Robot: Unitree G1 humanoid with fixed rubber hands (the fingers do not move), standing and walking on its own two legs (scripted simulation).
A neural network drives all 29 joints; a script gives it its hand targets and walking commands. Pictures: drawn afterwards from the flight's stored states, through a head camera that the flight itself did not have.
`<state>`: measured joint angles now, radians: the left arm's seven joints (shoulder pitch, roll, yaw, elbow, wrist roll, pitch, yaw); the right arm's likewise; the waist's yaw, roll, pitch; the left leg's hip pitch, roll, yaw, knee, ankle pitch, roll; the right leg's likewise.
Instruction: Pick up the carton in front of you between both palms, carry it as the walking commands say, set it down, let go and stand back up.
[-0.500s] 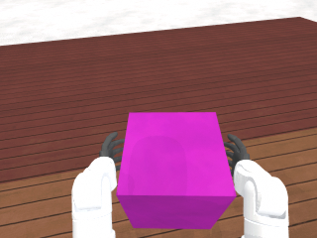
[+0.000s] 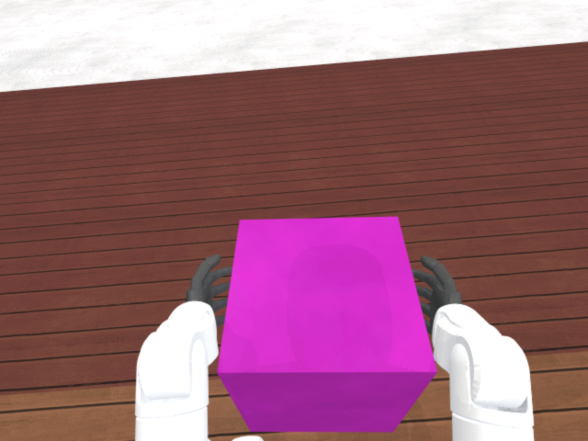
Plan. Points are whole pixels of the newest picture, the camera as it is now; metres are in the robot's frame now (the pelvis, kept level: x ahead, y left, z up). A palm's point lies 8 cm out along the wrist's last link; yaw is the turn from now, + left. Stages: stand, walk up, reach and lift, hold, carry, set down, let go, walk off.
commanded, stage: carry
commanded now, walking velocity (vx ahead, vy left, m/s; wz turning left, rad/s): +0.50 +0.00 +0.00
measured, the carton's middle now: (319, 330) +0.27 +0.01 -0.01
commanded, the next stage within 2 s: none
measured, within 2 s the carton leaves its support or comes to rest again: neither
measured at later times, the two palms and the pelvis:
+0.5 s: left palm (240, 97) +0.72 +0.17 +0.09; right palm (392, 101) +0.68 -0.13 +0.09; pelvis +0.33 +0.05 -0.01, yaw -3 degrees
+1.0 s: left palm (263, 39) +1.05 +0.16 +0.05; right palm (376, 36) +1.05 -0.14 +0.05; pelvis +0.68 +0.01 -0.04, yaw -1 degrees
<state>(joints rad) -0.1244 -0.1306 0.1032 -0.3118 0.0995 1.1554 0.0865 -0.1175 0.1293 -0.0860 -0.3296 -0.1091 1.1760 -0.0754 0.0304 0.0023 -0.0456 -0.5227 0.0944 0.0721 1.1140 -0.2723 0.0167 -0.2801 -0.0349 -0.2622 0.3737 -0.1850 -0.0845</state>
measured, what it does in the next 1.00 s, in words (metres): goes down: left foot, then right foot 0.04 m lower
